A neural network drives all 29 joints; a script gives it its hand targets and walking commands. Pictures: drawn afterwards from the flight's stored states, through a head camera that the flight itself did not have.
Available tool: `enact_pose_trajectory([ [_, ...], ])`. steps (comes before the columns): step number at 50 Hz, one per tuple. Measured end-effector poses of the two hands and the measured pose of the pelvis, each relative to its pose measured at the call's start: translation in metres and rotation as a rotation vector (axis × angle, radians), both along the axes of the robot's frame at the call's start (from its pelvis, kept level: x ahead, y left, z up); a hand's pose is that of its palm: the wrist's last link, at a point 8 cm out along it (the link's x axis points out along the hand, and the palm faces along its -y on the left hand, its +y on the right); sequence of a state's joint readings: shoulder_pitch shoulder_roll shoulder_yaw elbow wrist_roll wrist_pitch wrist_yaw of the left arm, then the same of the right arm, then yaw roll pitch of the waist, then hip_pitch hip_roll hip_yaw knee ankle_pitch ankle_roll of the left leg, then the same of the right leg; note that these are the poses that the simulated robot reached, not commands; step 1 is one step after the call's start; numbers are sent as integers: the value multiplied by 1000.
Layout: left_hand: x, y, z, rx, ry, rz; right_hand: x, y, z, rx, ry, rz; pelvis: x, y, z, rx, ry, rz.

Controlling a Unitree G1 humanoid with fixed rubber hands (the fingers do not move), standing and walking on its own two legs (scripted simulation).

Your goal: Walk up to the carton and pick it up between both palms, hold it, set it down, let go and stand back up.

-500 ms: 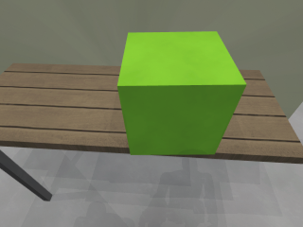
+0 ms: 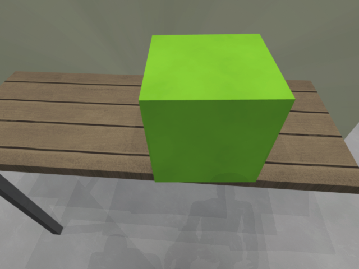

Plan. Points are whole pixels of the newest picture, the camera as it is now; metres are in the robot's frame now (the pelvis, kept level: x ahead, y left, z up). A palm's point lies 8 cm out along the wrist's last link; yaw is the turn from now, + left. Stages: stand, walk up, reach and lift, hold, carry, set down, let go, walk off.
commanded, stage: stand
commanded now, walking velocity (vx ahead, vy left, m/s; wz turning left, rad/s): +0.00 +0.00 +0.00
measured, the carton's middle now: (205, 110) +0.47 -0.03 +0.11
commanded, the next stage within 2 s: none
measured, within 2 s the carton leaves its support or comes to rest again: neither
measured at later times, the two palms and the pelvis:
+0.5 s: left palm out of the picture -0.03 +0.20 -0.15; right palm out of the picture -0.02 -0.22 -0.15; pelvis +0.00 -0.01 +0.00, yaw +0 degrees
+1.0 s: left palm out of the picture -0.03 +0.20 -0.15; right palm out of the picture -0.02 -0.23 -0.15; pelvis -0.01 -0.01 +0.00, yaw +1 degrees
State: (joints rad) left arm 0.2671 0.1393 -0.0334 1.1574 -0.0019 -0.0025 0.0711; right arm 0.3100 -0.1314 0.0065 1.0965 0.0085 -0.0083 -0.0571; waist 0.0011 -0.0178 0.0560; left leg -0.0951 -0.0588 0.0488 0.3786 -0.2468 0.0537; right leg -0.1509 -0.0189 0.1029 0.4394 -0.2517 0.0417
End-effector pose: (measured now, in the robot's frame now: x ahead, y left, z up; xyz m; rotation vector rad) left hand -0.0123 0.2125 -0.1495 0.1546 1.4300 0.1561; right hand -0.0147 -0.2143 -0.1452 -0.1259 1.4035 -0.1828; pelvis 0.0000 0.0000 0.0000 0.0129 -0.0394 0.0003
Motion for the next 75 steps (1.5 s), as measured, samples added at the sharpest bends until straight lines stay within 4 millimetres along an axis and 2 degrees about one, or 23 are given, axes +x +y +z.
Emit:
enact_pose_trajectory([
  [38,-17,-16,0,-14,13,20,-6,-12,0,7,10,16,-7,-13,1,-6,-2,11],
  [59,-18,-18,0,-17,9,24,-7,-12,0,7,8,19,-7,-14,1,-8,-2,13],
  [75,-11,-17,1,-18,-16,23,-6,-12,0,4,-9,12,-3,-14,1,-8,-6,10],
])
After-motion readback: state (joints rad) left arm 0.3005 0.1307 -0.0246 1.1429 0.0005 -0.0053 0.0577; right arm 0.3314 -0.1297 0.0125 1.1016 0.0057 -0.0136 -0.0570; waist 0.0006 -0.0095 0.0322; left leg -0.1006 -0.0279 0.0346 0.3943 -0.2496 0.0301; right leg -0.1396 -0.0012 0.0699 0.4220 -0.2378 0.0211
